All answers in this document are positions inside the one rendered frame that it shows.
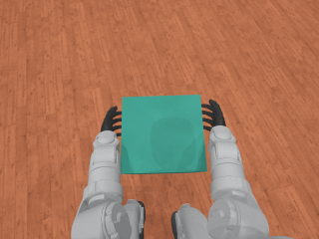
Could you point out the robot shin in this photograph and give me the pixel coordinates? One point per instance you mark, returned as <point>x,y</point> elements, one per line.
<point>133,201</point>
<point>183,206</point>

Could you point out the robot left upper arm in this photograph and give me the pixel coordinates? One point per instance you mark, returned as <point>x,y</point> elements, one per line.
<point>109,220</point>

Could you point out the carton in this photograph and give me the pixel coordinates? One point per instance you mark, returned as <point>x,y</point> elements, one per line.
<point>162,134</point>

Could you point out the robot left hand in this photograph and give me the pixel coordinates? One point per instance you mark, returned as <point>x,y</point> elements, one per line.
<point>109,120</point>

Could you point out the robot right hand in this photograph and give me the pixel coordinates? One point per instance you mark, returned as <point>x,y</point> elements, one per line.
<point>216,115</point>

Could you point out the left robot shin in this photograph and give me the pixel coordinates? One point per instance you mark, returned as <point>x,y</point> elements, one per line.
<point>133,201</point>

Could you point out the left robot forearm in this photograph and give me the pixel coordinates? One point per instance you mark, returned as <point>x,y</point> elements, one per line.
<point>104,181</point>

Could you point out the right robot shin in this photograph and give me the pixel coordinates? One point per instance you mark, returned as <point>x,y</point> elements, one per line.
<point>183,206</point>

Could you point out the right robot forearm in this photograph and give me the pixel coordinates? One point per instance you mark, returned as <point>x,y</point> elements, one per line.
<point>226,167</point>

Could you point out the robot right upper arm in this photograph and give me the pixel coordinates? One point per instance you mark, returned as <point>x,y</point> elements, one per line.
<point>231,219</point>

